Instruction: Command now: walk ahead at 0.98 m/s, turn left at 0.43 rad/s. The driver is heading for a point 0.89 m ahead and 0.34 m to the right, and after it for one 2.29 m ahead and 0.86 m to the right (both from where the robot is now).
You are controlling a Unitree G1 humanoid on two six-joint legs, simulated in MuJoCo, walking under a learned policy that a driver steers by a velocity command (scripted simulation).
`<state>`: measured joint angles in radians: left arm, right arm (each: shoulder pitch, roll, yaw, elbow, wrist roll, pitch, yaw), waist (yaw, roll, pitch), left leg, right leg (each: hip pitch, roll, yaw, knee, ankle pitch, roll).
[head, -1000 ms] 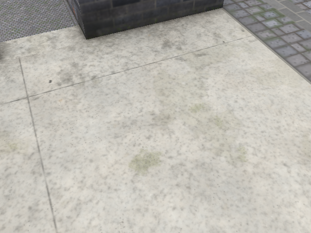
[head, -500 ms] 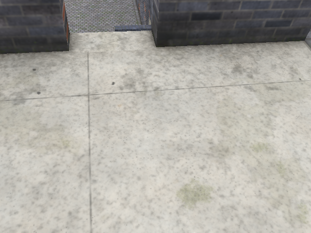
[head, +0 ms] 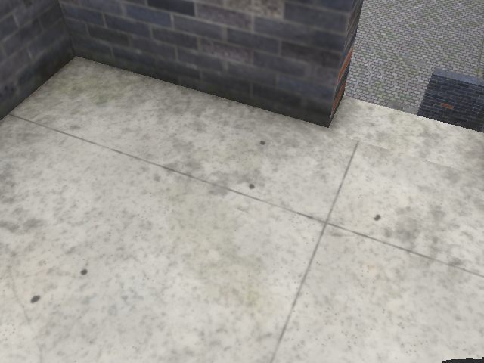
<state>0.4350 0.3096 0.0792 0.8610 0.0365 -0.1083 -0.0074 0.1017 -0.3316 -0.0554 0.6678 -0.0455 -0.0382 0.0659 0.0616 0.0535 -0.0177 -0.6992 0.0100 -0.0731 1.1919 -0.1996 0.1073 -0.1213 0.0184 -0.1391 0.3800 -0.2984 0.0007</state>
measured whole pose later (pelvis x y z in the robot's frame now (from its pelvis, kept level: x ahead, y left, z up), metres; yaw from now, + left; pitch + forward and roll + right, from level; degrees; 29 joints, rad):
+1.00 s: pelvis +0.89 -0.14 +0.00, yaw -41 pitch +2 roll +1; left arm 0.45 0.32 0.08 0.86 -0.01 -0.07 -0.02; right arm -0.04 -0.24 0.04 0.58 -0.05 -0.06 0.02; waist 0.12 0.00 0.03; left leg -0.66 0.09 -0.08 0.59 0.03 -0.03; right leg 0.04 0.17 0.23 0.32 -0.36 -0.17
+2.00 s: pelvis +1.40 -0.54 -0.06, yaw -26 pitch +2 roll +0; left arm -0.18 0.15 -0.02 0.58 0.10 0.03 0.04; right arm 0.65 -0.18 -0.02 0.85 0.01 0.03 -0.03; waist -0.16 0.03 0.05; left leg -0.47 -0.27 -0.19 1.02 -0.53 0.13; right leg -0.66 0.02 0.11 1.47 -0.50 0.04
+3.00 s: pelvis +1.77 -0.68 -0.43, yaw -10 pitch -3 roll +5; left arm 0.28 0.32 0.02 0.77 -0.04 0.00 -0.02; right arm 0.08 -0.31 -0.05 0.68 -0.06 0.05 -0.03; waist 0.08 0.01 0.01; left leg -0.74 0.03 0.00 2.12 -0.81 0.01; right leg -0.44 0.01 0.08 0.87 -0.36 -0.08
